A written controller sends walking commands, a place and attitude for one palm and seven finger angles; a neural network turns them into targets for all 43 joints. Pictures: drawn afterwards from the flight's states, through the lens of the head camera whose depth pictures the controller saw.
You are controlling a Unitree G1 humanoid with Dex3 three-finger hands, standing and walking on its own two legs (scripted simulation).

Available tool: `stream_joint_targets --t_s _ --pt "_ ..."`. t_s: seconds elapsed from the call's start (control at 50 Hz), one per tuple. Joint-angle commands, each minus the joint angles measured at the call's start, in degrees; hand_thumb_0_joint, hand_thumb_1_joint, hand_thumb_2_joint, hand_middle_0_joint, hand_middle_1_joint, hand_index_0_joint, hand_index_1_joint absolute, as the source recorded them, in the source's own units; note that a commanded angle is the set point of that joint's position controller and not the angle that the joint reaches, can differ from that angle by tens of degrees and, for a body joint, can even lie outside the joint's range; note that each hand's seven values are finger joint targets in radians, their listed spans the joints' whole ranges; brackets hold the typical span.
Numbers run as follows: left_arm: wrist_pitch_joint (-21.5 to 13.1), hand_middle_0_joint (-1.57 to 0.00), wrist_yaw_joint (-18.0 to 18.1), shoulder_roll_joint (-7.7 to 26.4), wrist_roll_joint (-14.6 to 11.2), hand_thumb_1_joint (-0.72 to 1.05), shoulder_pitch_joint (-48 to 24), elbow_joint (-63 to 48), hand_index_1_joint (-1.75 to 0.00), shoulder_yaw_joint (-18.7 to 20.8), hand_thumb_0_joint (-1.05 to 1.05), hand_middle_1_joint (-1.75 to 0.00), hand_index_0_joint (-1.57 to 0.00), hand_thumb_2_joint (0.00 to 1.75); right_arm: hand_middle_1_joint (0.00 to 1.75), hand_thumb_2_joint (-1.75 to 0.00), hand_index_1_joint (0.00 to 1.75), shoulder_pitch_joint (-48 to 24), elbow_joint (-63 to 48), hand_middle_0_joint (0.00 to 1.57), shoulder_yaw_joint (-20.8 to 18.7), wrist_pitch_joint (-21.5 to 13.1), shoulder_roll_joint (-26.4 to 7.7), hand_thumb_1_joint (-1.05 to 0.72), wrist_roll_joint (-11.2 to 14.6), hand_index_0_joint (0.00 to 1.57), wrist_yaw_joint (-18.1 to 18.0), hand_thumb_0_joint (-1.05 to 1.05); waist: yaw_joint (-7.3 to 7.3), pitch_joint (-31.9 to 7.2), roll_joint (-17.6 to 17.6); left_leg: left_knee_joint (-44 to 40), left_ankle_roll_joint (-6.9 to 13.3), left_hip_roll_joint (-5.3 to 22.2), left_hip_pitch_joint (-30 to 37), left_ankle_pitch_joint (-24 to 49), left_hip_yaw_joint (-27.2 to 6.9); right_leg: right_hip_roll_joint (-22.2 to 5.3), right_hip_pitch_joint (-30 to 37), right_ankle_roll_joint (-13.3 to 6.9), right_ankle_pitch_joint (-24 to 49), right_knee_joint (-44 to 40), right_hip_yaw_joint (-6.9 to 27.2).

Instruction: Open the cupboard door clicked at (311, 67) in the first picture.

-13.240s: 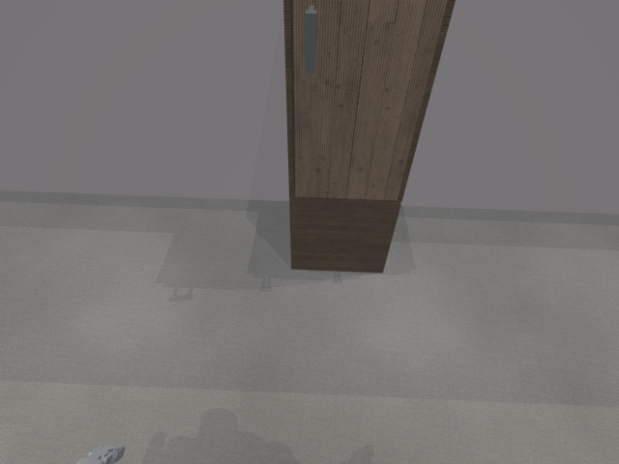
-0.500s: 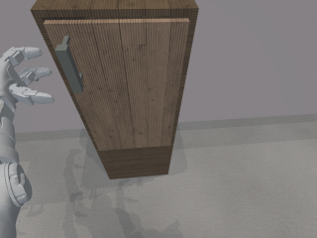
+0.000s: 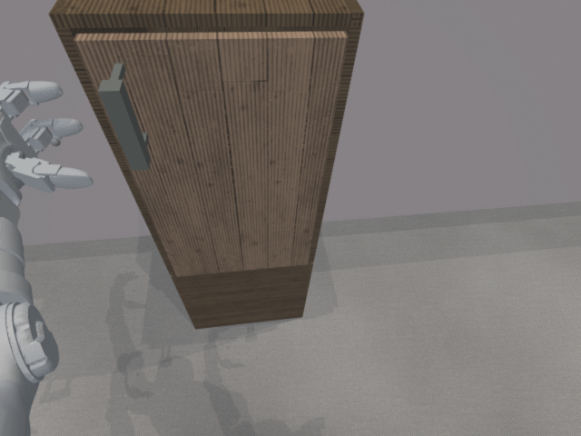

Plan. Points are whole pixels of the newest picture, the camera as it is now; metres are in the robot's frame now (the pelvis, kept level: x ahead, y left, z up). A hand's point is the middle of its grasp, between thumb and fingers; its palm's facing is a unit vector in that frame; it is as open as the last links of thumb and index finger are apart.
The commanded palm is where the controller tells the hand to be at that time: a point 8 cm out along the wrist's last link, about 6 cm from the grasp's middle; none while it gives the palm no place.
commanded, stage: move the hooked fingers beside the handle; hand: left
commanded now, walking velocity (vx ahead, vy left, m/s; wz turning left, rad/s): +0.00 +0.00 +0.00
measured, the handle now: (130, 118) +0.50 +0.22 +0.16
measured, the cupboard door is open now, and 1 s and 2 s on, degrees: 0 0 0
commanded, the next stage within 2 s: slide the fingers in behind the handle in 0.64 s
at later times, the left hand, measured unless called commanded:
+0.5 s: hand (70, 138) +0.45 +0.28 +0.17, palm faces +0.16 -0.99 +0.01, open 14.0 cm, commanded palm +0.42 +0.32 +0.17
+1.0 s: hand (87, 137) +0.45 +0.26 +0.17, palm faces +0.09 -1.00 +0.03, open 14.0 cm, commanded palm +0.42 +0.30 +0.16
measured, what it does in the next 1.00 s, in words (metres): stands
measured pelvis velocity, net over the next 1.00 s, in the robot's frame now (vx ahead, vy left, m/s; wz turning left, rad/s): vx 0.00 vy -0.01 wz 0.02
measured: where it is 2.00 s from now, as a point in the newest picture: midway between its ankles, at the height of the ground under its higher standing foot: outside the picture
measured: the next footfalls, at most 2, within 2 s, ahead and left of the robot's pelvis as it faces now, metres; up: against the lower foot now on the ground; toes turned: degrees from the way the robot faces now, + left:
none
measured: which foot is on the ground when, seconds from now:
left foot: down 0.00-1.00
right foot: down 0.00-1.00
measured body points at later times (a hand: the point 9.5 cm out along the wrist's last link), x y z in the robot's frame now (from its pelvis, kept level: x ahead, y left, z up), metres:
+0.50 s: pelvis -0.01 -0.01 +0.00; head +0.04 +0.01 +0.44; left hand +0.43 +0.33 +0.17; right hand +0.05 -0.27 -0.11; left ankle -0.02 +0.07 -0.73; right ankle -0.02 -0.11 -0.73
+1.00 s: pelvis +0.00 -0.01 +0.00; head +0.05 +0.00 +0.45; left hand +0.44 +0.31 +0.17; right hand +0.05 -0.28 -0.11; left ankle -0.02 +0.07 -0.73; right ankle -0.02 -0.11 -0.73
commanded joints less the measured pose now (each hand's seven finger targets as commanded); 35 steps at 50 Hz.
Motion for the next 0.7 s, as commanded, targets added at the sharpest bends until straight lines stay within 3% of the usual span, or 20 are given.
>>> stream_joint_targets --t_s 0.0,0.02,0.06,0.08,0.14,0.2,0.22,0.24,0.26,0.3,0.34,0.38,0.46,0.54,0.56,0.6,0.62,0.64,0.66,0.68 --pt "-2.7 -0.30 -0.6 17.8 -0.5 -0.50 -27.4 -13.6 -1.20 -0.1 0.00 -1.20 -0.30 0.30 0.30 -0.90 0.30 1.5 -5.3 0.20 -4.2 -2.6 -10.3 -0.90 0.3 0.20 -1.4 0.00 0.34 -16.6 9.4 -2.4 -2.2 2.5 17.1 26.4 -7.5 -0.1 -0.7 -1.1 17.2 -1.4 0.6" --pt "-2.5 -0.30 -0.6 15.4 -0.3 -0.50 -27.9 -14.1 -1.20 -2.3 0.00 -1.20 -0.30 0.30 0.30 -0.90 0.30 1.4 -5.3 0.20 -4.1 -2.9 -10.2 -0.90 0.2 0.20 -1.4 0.00 -0.21 -16.2 11.3 -2.5 -2.5 2.5 18.2 25.6 -7.9 -0.1 -2.4 -1.2 15.5 -1.7 0.4" --pt "-2.8 -0.30 -0.4 15.1 -0.8 -0.50 -28.1 -16.0 -1.20 -2.4 0.00 -1.20 -0.30 0.30 0.30 -0.90 0.30 1.4 -5.0 0.20 -4.2 -3.3 -10.2 -0.90 0.2 0.20 -1.5 0.00 -0.08 -17.8 11.8 -2.2 -3.0 2.9 20.3 26.6 -8.7 0.0 -3.1 -1.4 14.4 -1.9 0.2" --pt "-3.0 -0.30 -0.3 12.6 -1.3 -0.50 -30.5 -18.2 -1.20 -4.6 0.00 -1.20 -0.30 0.30 0.30 -0.90 0.30 1.4 -5.0 0.20 -4.1 -3.6 -10.2 -0.90 0.0 0.20 -1.5 0.00 -0.92 -19.1 11.4 -2.3 -3.3 3.1 22.0 26.9 -9.3 0.1 -3.6 -1.3 14.0 -1.8 -0.1" --pt "-2.7 -0.30 0.1 11.2 -2.9 -0.50 -30.4 -15.1 -1.20 -4.5 0.00 -1.20 -0.30 0.30 0.30 -0.90 0.30 1.8 -4.1 0.20 -4.1 -4.3 -10.4 -0.90 0.0 0.20 -1.7 0.00 -1.30 -17.8 6.5 -2.4 -3.0 3.2 21.0 24.5 -9.7 0.2 -3.6 -1.3 13.0 -2.3 -0.4" --pt "-1.6 -0.30 1.3 11.5 -2.3 -0.50 -30.9 -10.6 -1.20 -3.8 0.00 -1.20 -0.30 0.30 0.30 -0.90 0.30 1.5 -3.5 0.20 -3.8 -4.8 -10.4 -0.90 0.0 0.20 -1.7 0.00 -0.95 -15.8 4.6 -3.0 -2.7 2.6 17.7 20.8 -9.6 -0.2 -3.4 -1.2 12.2 -2.0 -0.3" --pt "-1.5 -0.30 1.8 12.7 -1.5 -0.50 -31.7 -8.9 -1.20 -3.3 0.00 -1.20 -0.30 0.30 0.30 -0.90 0.30 1.7 -3.2 0.20 -3.7 -4.8 -10.5 -0.90 -0.1 0.20 -1.7 0.00 -1.10 -14.5 4.0 -3.2 -2.7 2.6 16.4 19.8 -9.5 -0.4 -3.5 -1.2 11.8 -2.0 -0.4" --pt "-1.7 -0.30 2.5 14.3 -1.0 -0.50 -30.7 -7.9 -1.20 -2.2 0.00 -1.20 -0.30 0.30 0.30 -0.90 0.30 2.0 -3.4 0.20 -3.7 -4.6 -10.6 -0.90 -0.2 0.20 -1.5 0.00 -0.36 -14.5 3.6 -3.0 -2.4 2.3 15.0 19.5 -9.1 -0.5 -2.5 -1.3 11.8 -1.8 -0.2" --pt "-1.8 -0.30 3.1 15.5 0.1 -0.50 -30.9 -7.9 -1.20 -1.9 0.00 -1.20 -0.30 0.30 0.30 -0.90 0.30 1.6 -3.9 0.20 -3.5 -4.6 -10.5 -0.90 -0.2 0.20 -1.5 0.00 -0.14 -15.0 5.3 -2.9 -2.4 2.1 14.4 19.5 -8.8 -0.7 -2.2 -1.2 12.3 -1.4 0.2" --pt "-2.3 -0.30 4.0 15.1 1.5 -0.50 -32.0 -6.1 -1.20 -2.8 0.00 -1.20 -0.30 0.30 0.30 -0.90 0.30 1.7 -4.0 0.20 -3.3 -4.6 -10.3 -0.90 -0.3 0.20 -1.3 0.00 -0.62 -14.2 4.2 -2.8 -2.3 2.1 13.1 18.0 -8.8 -0.8 -2.6 -1.1 11.7 -1.3 0.3" --pt "-4.0 -0.30 4.5 17.6 1.7 -0.50 -32.5 -6.6 -1.20 -1.2 0.00 -1.20 -0.30 0.30 0.30 -0.90 0.30 2.1 -4.4 0.20 -3.4 -4.4 -10.5 -0.90 -0.5 0.20 -1.4 0.00 -0.32 -16.2 3.3 -2.1 -2.0 2.0 12.5 18.7 -8.4 -0.8 -0.7 -1.1 12.9 -0.8 0.7" --pt "-5.7 -0.30 4.1 20.4 1.8 -0.50 -33.3 -8.6 -1.20 0.9 0.00 -1.20 -0.30 0.30 0.30 -0.90 0.30 1.8 -5.0 0.20 -3.3 -4.5 -10.5 -0.90 -0.4 0.20 -1.4 0.00 0.42 -20.9 4.4 -1.8 -2.1 1.9 13.8 20.2 -8.0 -0.7 1.9 -1.0 15.3 -0.1 1.3" --pt "-7.4 -0.30 2.0 19.7 0.9 -0.50 -34.3 -10.4 -1.20 0.2 0.00 -1.20 -0.30 0.30 0.30 -0.90 0.30 1.8 -4.8 0.20 -3.4 -4.3 -10.2 -0.90 -0.2 0.20 -1.5 0.00 0.01 -23.2 7.7 -0.6 -2.0 2.0 16.5 24.6 -7.5 -0.5 2.2 -0.8 18.9 0.2 1.6" --pt "-4.8 -0.30 -0.4 16.8 -0.4 -0.50 -29.9 -6.4 -1.20 -1.6 0.00 -1.20 -0.30 0.30 0.30 -0.90 0.30 2.2 -4.6 0.20 -3.4 -3.9 -10.3 -0.90 0.2 0.20 -1.8 0.00 -0.31 -19.2 5.6 -0.9 -1.4 1.8 14.4 23.3 -6.9 -0.3 1.6 -0.8 18.9 -0.6 1.1" --pt "-3.7 -0.30 -0.8 17.3 -0.6 -0.50 -28.2 -4.6 -1.20 -1.3 0.00 -1.20 -0.30 0.30 0.30 -0.90 0.30 2.0 -4.6 0.20 -3.4 -3.7 -10.3 -0.90 0.4 0.20 -1.9 0.00 0.00 -16.8 4.3 -1.2 -1.2 1.8 12.4 21.6 -6.6 -0.4 1.5 -0.6 18.6 -1.0 1.2" --pt "-2.0 -0.30 -1.5 16.6 -0.8 -0.50 -28.6 -3.2 -1.20 -2.5 0.00 -1.20 -0.30 0.30 0.30 -0.90 0.30 2.2 -4.6 0.20 -3.4 -3.4 -10.5 -0.90 0.5 0.20 -2.0 0.00 -0.80 -14.1 3.1 -1.7 -0.9 1.7 10.0 18.8 -6.4 -0.5 0.8 -0.5 17.4 -1.4 1.2" --pt "-1.7 -0.30 -1.6 18.0 -0.5 -0.50 -28.7 -3.1 -1.20 -1.7 0.00 -1.20 -0.30 0.30 0.30 -0.90 0.30 2.6 -4.6 0.20 -3.4 -3.3 -10.7 -0.90 0.5 0.20 -2.1 0.00 -0.44 -13.9 3.3 -1.8 -1.0 1.6 9.2 18.7 -6.5 -0.7 0.9 -0.6 17.2 -1.4 1.2" --pt "-2.1 -0.30 -1.6 16.4 -0.8 -0.50 -30.2 -5.2 -1.20 -3.0 0.00 -1.20 -0.30 0.30 0.30 -0.90 0.30 2.5 -4.8 0.20 -3.4 -3.3 -10.5 -0.90 0.4 0.20 -2.1 0.00 -0.83 -14.8 5.1 -1.5 -1.0 1.5 10.9 20.4 -6.4 -0.6 0.7 -0.7 18.1 -1.2 1.2" --pt "-2.7 -0.30 -1.3 18.8 -0.6 -0.50 -30.8 -7.8 -1.20 -1.1 0.00 -1.20 -0.30 0.30 0.30 -0.90 0.30 2.7 -4.8 0.20 -3.7 -3.3 -10.6 -0.90 0.2 0.20 -2.1 0.00 -0.24 -17.8 5.3 -1.2 -1.1 1.6 12.2 21.7 -6.7 -0.6 1.3 -0.6 18.7 -0.8 1.3" --pt "-3.2 -0.30 -1.1 18.3 -0.4 -0.50 -31.2 -8.3 -1.20 -1.7 0.00 -1.20 -0.30 0.30 0.30 -0.90 0.30 2.6 -4.8 0.20 -3.7 -3.3 -10.5 -0.90 0.2 0.20 -2.1 0.00 -0.69 -18.2 6.7 -1.1 -1.3 1.7 13.2 21.8 -6.7 -0.5 0.6 -0.6 18.2 -0.8 1.3"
